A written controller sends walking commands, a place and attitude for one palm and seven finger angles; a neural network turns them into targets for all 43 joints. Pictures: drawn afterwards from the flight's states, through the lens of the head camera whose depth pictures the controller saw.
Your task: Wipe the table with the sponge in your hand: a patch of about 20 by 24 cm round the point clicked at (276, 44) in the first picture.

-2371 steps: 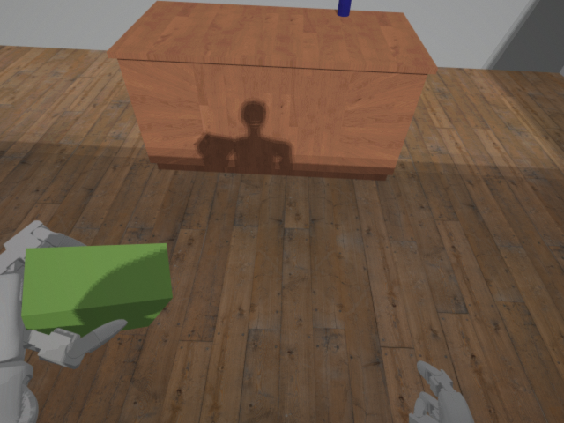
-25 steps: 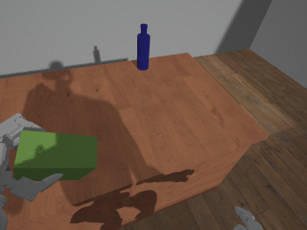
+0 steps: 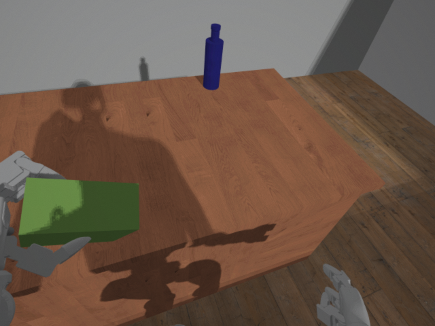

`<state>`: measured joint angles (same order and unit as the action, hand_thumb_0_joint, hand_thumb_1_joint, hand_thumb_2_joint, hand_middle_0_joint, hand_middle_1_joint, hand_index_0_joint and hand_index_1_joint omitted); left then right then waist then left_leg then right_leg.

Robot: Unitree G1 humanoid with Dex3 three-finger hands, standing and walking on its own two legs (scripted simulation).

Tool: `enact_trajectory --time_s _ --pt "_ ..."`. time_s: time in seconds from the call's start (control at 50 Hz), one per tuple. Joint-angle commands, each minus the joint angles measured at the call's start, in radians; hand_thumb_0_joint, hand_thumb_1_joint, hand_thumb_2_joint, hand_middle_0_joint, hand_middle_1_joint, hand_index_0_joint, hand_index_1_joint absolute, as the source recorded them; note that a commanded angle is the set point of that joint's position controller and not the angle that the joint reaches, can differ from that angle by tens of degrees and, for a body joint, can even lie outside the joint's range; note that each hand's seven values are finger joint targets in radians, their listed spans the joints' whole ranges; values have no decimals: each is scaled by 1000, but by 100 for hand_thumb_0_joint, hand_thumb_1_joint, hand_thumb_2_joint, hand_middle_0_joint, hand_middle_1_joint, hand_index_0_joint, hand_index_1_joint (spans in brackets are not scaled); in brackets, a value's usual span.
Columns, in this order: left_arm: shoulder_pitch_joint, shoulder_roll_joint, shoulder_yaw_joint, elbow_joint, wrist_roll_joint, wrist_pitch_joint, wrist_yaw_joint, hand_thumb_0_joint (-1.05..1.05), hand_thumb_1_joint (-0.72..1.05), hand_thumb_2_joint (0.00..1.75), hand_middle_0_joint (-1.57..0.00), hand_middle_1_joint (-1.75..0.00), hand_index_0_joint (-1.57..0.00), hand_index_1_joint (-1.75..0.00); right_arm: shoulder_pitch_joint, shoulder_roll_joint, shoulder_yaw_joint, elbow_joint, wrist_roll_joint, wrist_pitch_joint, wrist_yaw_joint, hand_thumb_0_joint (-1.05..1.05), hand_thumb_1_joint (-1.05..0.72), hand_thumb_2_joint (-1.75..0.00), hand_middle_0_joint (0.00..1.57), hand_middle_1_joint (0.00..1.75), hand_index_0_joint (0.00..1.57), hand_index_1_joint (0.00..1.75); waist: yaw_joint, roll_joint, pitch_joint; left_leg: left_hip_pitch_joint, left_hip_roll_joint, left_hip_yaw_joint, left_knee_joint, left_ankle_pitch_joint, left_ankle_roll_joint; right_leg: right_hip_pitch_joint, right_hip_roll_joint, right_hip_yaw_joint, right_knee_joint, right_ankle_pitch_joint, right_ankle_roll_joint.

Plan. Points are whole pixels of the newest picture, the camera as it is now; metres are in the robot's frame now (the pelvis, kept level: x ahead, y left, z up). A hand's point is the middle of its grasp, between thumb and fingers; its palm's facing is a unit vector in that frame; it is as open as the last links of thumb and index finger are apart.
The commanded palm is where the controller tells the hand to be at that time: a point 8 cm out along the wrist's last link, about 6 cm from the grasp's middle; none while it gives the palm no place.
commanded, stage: step back with the hand held close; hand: left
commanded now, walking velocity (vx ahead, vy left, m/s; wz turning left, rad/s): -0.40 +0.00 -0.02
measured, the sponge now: (95, 215) +0.23 +0.20 +0.14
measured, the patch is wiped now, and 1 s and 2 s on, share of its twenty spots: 1.00 1.00 1.00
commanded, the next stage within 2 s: stop stepping back and stand still in 0.64 s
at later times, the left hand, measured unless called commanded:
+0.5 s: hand (4, 273) +0.14 +0.26 +0.17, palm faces +0.32 -0.86 -0.39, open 10.2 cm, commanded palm +0.08 +0.28 +0.20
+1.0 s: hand out of the picture -0.05 +0.24 +0.18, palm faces +0.38 -0.88 -0.29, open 10.2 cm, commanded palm -0.11 +0.28 +0.20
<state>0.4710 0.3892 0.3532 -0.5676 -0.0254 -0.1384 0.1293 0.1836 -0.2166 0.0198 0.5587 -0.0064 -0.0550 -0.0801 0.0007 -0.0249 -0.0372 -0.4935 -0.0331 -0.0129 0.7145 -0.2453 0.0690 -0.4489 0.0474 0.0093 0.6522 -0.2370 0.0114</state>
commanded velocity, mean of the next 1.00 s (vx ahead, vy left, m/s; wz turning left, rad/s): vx -0.19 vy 0.02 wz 0.02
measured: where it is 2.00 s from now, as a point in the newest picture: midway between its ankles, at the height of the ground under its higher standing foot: outside the picture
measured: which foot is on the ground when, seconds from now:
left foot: down 0.00-0.22, up 0.24-0.34, down 0.36-0.78, up 0.80-1.00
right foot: up 0.00-0.14, down 0.16-0.40, up 0.42-0.74, down 0.76-1.00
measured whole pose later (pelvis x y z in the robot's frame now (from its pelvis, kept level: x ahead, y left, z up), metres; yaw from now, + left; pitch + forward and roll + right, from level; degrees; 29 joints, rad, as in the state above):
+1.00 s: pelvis -0.26 +0.00 +0.00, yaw +1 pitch +3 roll -1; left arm 0.42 0.40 0.33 -0.50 -0.04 -0.11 0.11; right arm 0.28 -0.23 0.00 0.61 0.02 -0.07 -0.06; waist -0.04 -0.08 -0.16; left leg -0.40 0.04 -0.03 0.94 -0.41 0.04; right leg -0.45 -0.03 -0.02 0.63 -0.24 0.02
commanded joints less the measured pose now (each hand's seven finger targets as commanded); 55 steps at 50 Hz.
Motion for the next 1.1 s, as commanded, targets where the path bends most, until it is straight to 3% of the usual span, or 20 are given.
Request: enact_trajectory --time_s 0.0,0.08,0.16,0.2,0.24,0.32,0.38,0.48,0.6,0.7,0.74,0.76,0.78,0.84,0.94,0.98,1.02,1.04,1.06,1.08 --pt "-151 155 117 -250 29 -72 22 0 10 130 -120 -160 -120 -160 -72 -149 -71 -145 -19 -76 -2 0 -90 -90 20 30 20 30 -1 251 -81 -96 302 -375 -465 -308 79 156 19 46 285 -137 9" --pt "-94 105 70 -199 -1 -66 14 0 10 130 -120 -160 -120 -160 -54 -128 -54 -110 -9 -90 10 0 -90 -90 20 30 20 30 5 166 -117 160 263 -290 -321 99 47 97 1 46 -65 -134 -8" --pt "-121 153 77 -206 1 -88 9 0 10 130 -120 -160 -120 -160 -84 -133 -49 -86 -3 -78 17 0 -90 -90 20 30 20 30 3 97 -181 205 185 -188 -112 255 -24 176 -125 132 -275 326 -68" --pt "-95 147 64 -213 -21 -82 11 0 10 130 -120 -160 -120 -160 -76 -127 -77 -113 25 -58 8 0 -90 -90 20 30 20 30 -4 -87 -223 220 85 -66 72 101 -75 126 -255 210 -256 501 -138" --pt "-62 186 93 -240 -29 -91 21 0 10 130 -120 -160 -120 -160 -85 -112 -73 -136 20 -39 5 0 -90 -90 20 30 20 30 -9 -78 -158 132 43 -60 222 -120 -88 54 -355 264 -285 481 -190" --pt "-13 203 139 -216 -31 -83 25 0 10 130 -120 -160 -120 -160 -84 -109 -55 -139 14 -15 -2 0 -90 -90 20 30 20 30 -21 -21 -143 99 91 -77 -85 69 -65 118 -279 165 -116 576 -113" --pt "29 210 154 -257 -35 -78 28 0 10 130 -120 -160 -120 -160 -67 -122 -69 -150 6 -32 2 0 -90 -90 20 30 20 30 -5 251 -260 381 319 -340 -279 773 35 -76 -23 41 164 -160 1" --pt "-45 120 56 -307 -26 -39 33 0 10 130 -120 -160 -120 -160 -28 -128 -78 -89 10 -95 31 0 -90 -90 20 30 20 30 -1 189 -207 396 306 -230 -309 622 39 -98 -29 66 244 -206 9" --pt "-58 126 60 -259 -17 -20 43 0 10 130 -120 -160 -120 -160 -80 -132 -64 -92 7 -108 14 0 -90 -90 20 30 20 30 -6 265 -121 148 255 -248 -471 -186 25 80 6 6 113 -162 5" --pt "-47 147 88 -212 -30 -42 31 0 10 130 -120 -160 -120 -160 -75 -128 -60 -82 0 -101 18 0 -90 -90 20 30 20 30 4 243 -146 86 236 -230 -400 -244 -10 237 5 -7 -180 -96 -29" --pt "-74 171 88 -196 -18 -57 23 0 10 130 -120 -160 -120 -160 -72 -117 -64 -83 9 -90 20 0 -90 -90 20 30 20 30 10 36 -136 116 84 -66 4 -310 -80 161 -134 58 -400 51 -112" --pt "-87 186 74 -205 -16 -60 22 0 10 130 -120 -160 -120 -160 -59 -117 -78 -88 19 -92 19 0 -90 -90 20 30 20 30 7 -210 -166 149 -43 25 479 -292 -132 -7 -344 271 -475 -20 -232" --pt "-127 150 33 -176 -15 -43 11 0 10 130 -120 -160 -120 -160 -60 -147 -90 -108 38 -96 18 0 -90 -90 20 30 20 30 -14 -308 -91 52 -26 -75 705 -264 -114 -100 -411 337 -443 170 -257" --pt "-200 189 80 -117 -30 -31 4 0 10 130 -120 -160 -120 -160 -87 -98 -41 -118 36 -53 19 0 -90 -90 20 30 20 30 -62 -58 -14 30 88 -92 765 -117 -89 -205 -355 135 -351 79 -184" --pt "-156 197 113 -167 -17 -45 11 0 10 130 -120 -160 -120 -160 -51 -128 -61 -118 33 -76 10 0 -90 -90 20 30 20 30 -23 -31 -125 166 84 -13 74 -193 -16 -58 -301 153 -176 135 -133" --pt "-68 179 132 -205 -30 -53 15 0 10 130 -120 -160 -120 -160 -22 -133 -66 -136 34 -88 5 0 -90 -90 20 30 20 30 -18 101 -208 245 80 43 -385 -23 -9 120 -166 68 71 175 -71" --pt "-121 215 158 -300 -21 -65 23 0 10 130 -120 -160 -120 -160 -13 -140 -100 -145 39 -103 7 0 -90 -90 20 30 20 30 -10 356 -244 471 252 -52 -346 430 36 -107 -1 -120 450 -145 -11" --pt "-158 223 142 -293 -14 -77 26 0 10 130 -120 -160 -120 -160 -28 -119 -81 -123 28 -117 5 0 -90 -90 20 30 20 30 -55 459 -156 415 310 -228 -295 419 133 -252 -53 -41 446 -289 5" --pt "-225 197 112 -288 -2 -79 16 0 10 130 -120 -160 -120 -160 -14 -112 -73 -79 25 -138 17 0 -90 -90 20 30 20 30 -62 404 -31 268 360 -370 -382 240 169 -314 -72 35 566 -256 2" --pt "-163 152 91 -164 -7 -81 6 0 10 130 -120 -160 -120 -160 -5 -118 -75 -47 38 -145 30 0 -90 -90 20 30 20 30 -34 172 54 195 362 -301 -370 207 151 -297 -107 74 512 -198 -15"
